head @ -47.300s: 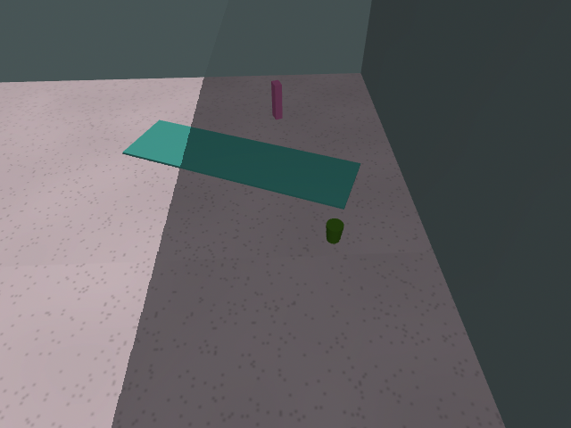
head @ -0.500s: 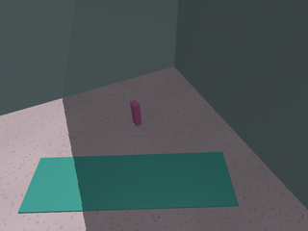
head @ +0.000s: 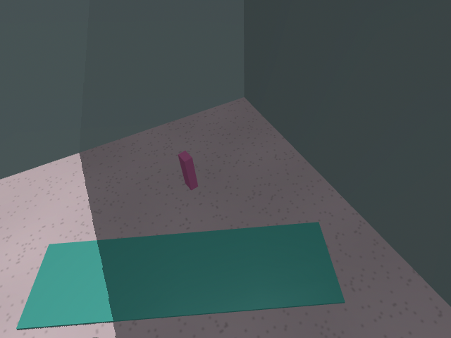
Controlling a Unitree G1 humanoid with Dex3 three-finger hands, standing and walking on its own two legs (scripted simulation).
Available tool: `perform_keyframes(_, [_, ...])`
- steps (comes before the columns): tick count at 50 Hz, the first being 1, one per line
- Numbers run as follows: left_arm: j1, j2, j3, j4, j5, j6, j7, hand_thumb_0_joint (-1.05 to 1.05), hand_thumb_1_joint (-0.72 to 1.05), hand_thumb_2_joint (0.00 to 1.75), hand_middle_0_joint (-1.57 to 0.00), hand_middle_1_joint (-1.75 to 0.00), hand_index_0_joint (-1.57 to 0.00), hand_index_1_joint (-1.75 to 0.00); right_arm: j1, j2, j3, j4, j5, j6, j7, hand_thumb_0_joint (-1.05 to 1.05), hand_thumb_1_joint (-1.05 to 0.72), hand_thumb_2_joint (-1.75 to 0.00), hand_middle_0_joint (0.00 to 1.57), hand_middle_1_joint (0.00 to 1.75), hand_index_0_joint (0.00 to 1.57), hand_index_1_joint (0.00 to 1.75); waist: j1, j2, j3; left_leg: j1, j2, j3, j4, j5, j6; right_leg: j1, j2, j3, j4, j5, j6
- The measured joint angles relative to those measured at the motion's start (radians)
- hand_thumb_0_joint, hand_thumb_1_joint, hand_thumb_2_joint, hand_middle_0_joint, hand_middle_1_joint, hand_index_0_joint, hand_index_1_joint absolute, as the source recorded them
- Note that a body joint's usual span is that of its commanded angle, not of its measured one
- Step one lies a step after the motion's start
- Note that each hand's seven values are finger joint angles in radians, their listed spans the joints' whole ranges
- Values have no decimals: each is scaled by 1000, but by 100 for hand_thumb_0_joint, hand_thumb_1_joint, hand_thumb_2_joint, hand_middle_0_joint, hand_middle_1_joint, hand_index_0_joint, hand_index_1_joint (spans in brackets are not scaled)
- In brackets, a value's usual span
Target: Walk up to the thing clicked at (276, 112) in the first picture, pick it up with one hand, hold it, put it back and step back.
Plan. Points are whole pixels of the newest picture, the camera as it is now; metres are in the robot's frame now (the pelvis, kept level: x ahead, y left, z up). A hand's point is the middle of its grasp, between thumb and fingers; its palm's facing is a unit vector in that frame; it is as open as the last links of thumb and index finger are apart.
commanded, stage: step back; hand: left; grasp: from the side
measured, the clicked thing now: (188, 171) +1.06 +0.28 -0.64
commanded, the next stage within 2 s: stand in 0.30 s
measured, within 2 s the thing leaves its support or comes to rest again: neither
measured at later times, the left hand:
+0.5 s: hand out of the picture +0.13 +0.27 -0.14, palm faces -0.02 -0.94 -0.34, open 7.4 cm
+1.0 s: hand out of the picture +0.11 +0.26 -0.13, palm faces -0.02 -0.93 -0.35, open 7.4 cm
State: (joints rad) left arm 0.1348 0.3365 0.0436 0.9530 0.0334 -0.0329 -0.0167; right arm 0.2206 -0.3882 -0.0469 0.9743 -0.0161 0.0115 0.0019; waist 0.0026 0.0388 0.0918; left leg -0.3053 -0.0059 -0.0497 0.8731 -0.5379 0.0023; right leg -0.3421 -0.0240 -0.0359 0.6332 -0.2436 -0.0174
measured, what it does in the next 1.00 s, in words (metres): steps on the spot: left foot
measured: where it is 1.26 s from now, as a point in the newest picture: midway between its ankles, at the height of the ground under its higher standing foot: outside the picture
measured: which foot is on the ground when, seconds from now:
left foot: up 0.00-0.10, down 0.12-1.00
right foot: down 0.00-1.00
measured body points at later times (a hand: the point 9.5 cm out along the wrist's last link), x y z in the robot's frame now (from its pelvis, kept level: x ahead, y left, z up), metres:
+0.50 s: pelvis +0.04 +0.02 +0.02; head +0.06 +0.02 +0.46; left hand +0.13 +0.32 -0.12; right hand +0.14 -0.28 -0.11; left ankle +0.01 +0.14 -0.72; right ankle +0.06 -0.11 -0.72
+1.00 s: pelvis +0.03 +0.00 +0.02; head +0.04 +0.00 +0.47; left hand +0.11 +0.31 -0.10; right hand +0.11 -0.30 -0.11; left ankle +0.01 +0.14 -0.72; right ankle +0.06 -0.11 -0.72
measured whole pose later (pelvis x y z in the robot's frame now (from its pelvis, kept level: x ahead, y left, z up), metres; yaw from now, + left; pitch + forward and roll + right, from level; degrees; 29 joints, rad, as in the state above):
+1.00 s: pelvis +0.03 +0.00 +0.02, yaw +0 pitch -2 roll +0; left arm 0.09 0.36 0.00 1.15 0.01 -0.02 -0.01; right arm 0.10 -0.35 -0.02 1.14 -0.01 -0.01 0.02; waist 0.00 0.00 0.06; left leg -0.06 0.04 0.00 0.31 -0.21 -0.04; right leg -0.16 -0.01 -0.03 0.34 -0.14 -0.01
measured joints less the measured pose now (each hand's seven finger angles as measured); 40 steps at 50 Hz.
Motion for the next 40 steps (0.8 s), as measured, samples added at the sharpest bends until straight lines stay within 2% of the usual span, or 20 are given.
perform_keyframes(3, [-10, 1, -2, 4, -1, -3, 3, 0, 90, 90, -20, -30, -21, -30, -5, 0, 2, 13, -5, -1, 5, 1, -90, -89, 21, 30, 20, 30, 7, 0, -3, -9, 13, 19, -46, 33, -3, -7, -9, -4, 5, -8, 6])
perform_keyframes(6, [-19, 16, 0, 9, -4, 6, 8, 0, 90, 90, -20, -30, -21, -30, -10, 0, -1, 29, -12, -2, 8, 1, -90, -89, 21, 30, 20, 30, 5, -7, -2, 23, 27, 41, -172, 86, -4, -18, -19, -9, 32, -28, 16])
perform_keyframes(7, [-22, 25, 1, 12, -6, 10, 10, 0, 90, 90, -20, -30, -21, -30, -15, 4, -4, 37, -16, -4, 8, 1, -90, -89, 21, 30, 20, 30, 5, -20, 3, 37, 20, 49, -209, 161, -8, -22, -28, -3, 48, -38, 21])
perform_keyframes(9, [-19, 43, 2, 23, -12, 21, 16, 0, 90, 90, -20, -30, -21, -30, -22, 20, -6, 51, -23, -7, 8, 1, -90, -89, 21, 30, 20, 30, 9, -60, 5, 59, -2, 75, -237, 192, -10, -25, -49, 25, 64, -49, 31])
perform_keyframes(12, [-10, 48, -1, 48, -21, 30, 20, 0, 90, 90, -20, -30, -21, -30, -23, 22, -2, 63, -24, -8, 15, 1, -90, -89, 21, 30, 20, 30, -4, -49, -16, 64, 16, 68, -241, 175, -5, -8, -15, 35, 46, -122, 15])
perform_keyframes(14, [-8, 56, -3, 57, -23, 23, 20, 0, 90, 90, -20, -30, -21, -30, -31, 26, 4, 73, -21, -7, 15, 1, -90, -89, 21, 30, 20, 30, -1, -53, -15, 77, 23, 70, -247, 170, -6, 19, -10, 33, -9, -14, 14])
perform_keyframes(15, [-8, 59, -2, 60, -24, 18, 21, 0, 90, 90, -20, -30, -20, -30, -40, 28, 7, 76, -16, -7, 12, 1, -90, -89, 21, 30, 20, 30, 1, -55, -12, 82, 25, 71, -247, 167, -8, 27, -8, 34, -17, -3, 24])
perform_keyframes(18, [-16, 57, -12, 88, -27, 15, 19, 0, 91, 90, -20, -30, -20, -30, -62, 37, 15, 85, 4, -20, 8, 1, -90, -89, 21, 30, 20, 30, -3, -57, -11, 114, 25, 68, -287, 178, -11, 58, -9, 29, -48, -19, 38])
perform_keyframes(28, [-49, 13, -52, 142, -31, 16, 6, 0, 91, 90, -20, -30, -20, -30, -151, 44, 32, 108, 17, -36, 5, 1, -90, -89, 21, 30, 20, 30, 2, -46, -22, 212, 25, 64, -452, 252, -18, 148, -8, 21, -186, 33, 35])
perform_keyframes(40, [-59, 10, -52, 176, -24, 6, 10, 0, 91, 90, -20, -30, -20, -30, -170, 43, 33, 140, 15, -25, 12, 1, -90, -89, 21, 30, 20, 30, 0, -38, -31, 256, 39, 58, -550, 311, -35, 189, 6, 11, -273, 83, 22])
